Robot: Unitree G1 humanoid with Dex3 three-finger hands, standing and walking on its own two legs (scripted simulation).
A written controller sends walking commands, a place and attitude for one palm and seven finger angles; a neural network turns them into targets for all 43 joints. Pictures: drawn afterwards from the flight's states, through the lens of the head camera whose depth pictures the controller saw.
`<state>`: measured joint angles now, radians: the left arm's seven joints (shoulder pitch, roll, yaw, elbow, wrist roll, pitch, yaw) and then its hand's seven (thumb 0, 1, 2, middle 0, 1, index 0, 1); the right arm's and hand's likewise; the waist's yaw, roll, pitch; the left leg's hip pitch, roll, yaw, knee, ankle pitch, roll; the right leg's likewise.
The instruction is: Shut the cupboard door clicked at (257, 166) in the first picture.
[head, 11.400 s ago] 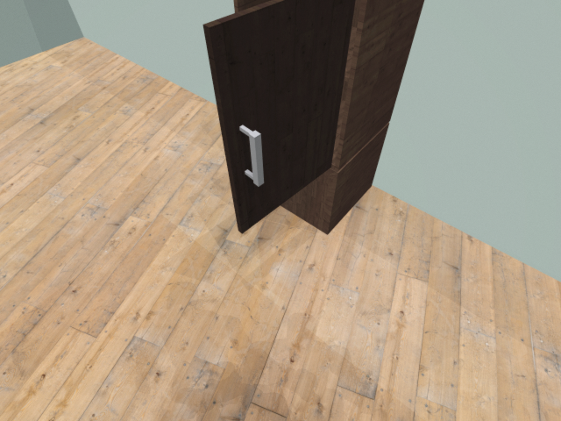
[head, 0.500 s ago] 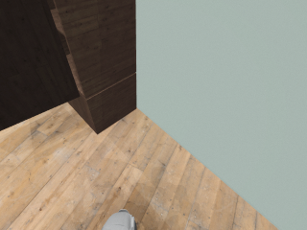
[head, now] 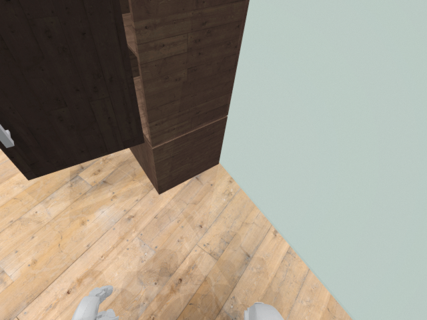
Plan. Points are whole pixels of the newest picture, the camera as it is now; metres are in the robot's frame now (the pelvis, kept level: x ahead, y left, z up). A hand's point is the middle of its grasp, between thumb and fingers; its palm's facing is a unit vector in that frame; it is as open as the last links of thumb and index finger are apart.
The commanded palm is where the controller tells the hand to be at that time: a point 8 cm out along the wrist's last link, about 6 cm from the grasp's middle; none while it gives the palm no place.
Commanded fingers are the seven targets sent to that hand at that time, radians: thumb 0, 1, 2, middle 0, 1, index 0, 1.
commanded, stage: turn to face it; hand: left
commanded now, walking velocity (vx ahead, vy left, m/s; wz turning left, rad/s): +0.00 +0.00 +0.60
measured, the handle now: out of the picture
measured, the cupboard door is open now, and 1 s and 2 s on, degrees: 84 84 84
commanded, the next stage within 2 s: take the last steps up to it in 0.60 s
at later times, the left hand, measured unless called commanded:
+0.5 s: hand out of the picture +0.04 +0.14 -0.15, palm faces +0.28 -0.92 -0.29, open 7.4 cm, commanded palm none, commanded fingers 0.00 0.90 0.90 -0.20 -0.30 -0.20 -0.30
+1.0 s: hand out of the picture -0.06 +0.17 -0.17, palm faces +0.47 -0.86 -0.21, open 7.4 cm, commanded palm none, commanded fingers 0.00 0.90 0.90 -0.20 -0.30 -0.20 -0.30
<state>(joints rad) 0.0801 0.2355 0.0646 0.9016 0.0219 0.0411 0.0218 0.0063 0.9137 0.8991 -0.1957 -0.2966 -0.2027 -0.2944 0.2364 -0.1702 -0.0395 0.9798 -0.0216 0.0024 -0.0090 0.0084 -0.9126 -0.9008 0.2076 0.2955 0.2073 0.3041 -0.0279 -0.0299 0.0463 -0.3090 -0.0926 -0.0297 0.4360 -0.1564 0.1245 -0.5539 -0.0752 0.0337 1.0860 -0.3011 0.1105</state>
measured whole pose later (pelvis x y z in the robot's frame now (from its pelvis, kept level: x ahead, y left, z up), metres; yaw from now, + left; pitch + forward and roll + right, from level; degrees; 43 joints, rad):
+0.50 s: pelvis +0.01 -0.08 +0.00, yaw +18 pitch +0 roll +1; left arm 0.19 0.20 0.03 0.90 0.01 0.02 0.04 0.01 0.91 0.90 -0.20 -0.30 -0.21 -0.29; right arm 0.21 -0.27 -0.09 0.97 -0.02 0.08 0.01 0.01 -0.91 -0.90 0.20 0.29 0.20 0.30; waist -0.04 0.02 0.07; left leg -0.53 -0.04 -0.04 1.13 -0.41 -0.06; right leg -0.15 -0.04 -0.06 0.47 -0.32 -0.01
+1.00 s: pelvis +0.01 -0.02 +0.00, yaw +26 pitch +0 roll +0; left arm 0.27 0.23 0.04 1.00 0.03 0.03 -0.01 0.01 0.91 0.90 -0.20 -0.30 -0.20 -0.29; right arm 0.19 -0.17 -0.02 0.97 -0.02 -0.03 -0.02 0.00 -0.92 -0.90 0.21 0.30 0.21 0.30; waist 0.04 -0.03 0.05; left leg -0.15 -0.03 0.02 0.41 -0.26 0.05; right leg -0.45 -0.09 -0.05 0.98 -0.38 0.03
